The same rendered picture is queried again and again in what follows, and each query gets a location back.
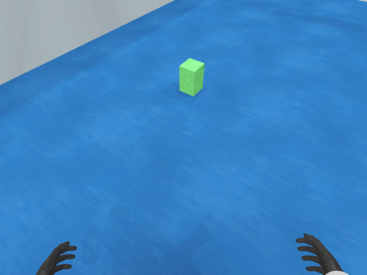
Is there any carton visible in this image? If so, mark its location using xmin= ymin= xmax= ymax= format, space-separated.
xmin=179 ymin=58 xmax=205 ymax=96

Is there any robot right hand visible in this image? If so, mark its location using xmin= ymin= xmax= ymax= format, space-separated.
xmin=296 ymin=233 xmax=343 ymax=275

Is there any robot left hand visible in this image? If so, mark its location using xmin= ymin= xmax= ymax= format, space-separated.
xmin=36 ymin=241 xmax=77 ymax=275

